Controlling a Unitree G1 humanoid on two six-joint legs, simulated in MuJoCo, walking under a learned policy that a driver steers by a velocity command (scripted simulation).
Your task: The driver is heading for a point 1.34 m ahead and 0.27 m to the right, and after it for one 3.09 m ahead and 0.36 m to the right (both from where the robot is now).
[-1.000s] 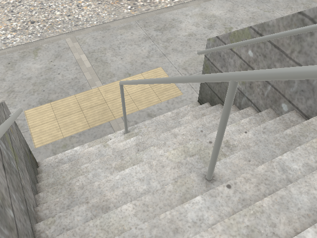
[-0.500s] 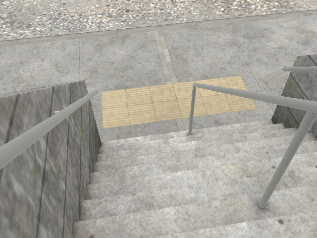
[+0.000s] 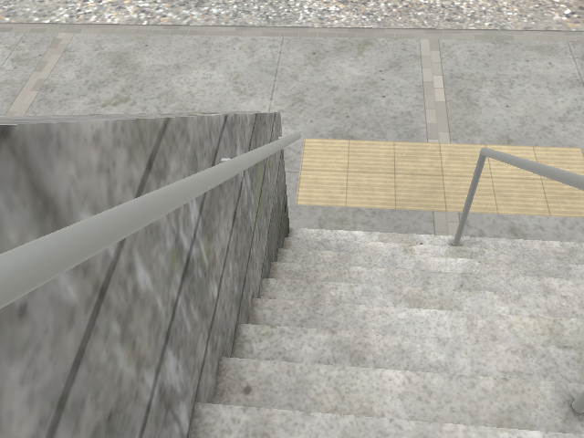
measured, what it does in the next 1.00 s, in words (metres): goes down: left foot, then left foot 0.20 m lower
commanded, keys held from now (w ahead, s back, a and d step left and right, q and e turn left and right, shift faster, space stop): no key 0.12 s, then w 0.88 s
